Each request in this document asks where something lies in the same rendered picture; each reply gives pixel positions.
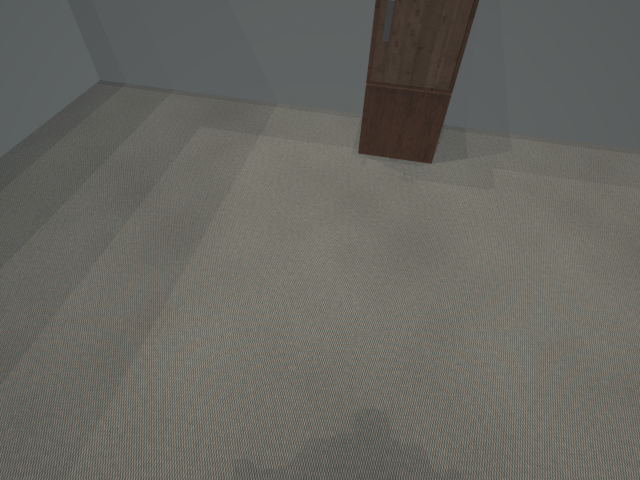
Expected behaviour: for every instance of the cupboard door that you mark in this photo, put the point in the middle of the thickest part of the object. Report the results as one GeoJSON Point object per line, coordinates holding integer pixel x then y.
{"type": "Point", "coordinates": [424, 42]}

